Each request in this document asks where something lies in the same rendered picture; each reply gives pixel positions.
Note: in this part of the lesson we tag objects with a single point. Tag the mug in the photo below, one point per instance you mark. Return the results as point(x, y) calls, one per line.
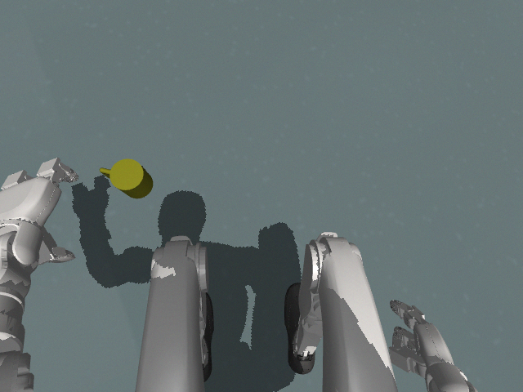
point(130, 177)

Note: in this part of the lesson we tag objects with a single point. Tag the left robot arm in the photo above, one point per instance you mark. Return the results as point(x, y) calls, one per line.
point(20, 242)

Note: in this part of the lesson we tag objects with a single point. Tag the left robot hand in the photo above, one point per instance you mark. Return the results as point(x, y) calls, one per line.
point(34, 199)

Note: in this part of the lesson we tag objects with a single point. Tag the right robot arm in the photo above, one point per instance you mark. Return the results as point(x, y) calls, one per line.
point(445, 377)

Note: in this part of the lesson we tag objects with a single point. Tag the right robot foot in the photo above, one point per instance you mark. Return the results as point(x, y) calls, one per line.
point(300, 364)

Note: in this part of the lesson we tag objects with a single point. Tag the right robot hand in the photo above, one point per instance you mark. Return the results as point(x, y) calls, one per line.
point(424, 347)

